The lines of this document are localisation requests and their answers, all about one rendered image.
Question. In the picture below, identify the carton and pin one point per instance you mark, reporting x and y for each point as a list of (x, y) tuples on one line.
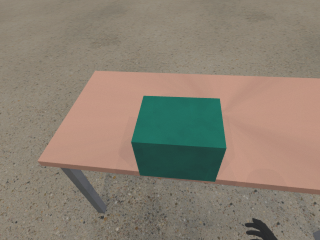
[(179, 137)]

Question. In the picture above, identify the table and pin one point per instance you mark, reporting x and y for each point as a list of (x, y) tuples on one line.
[(271, 127)]

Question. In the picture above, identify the right robot hand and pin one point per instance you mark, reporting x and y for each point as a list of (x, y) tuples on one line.
[(265, 233)]

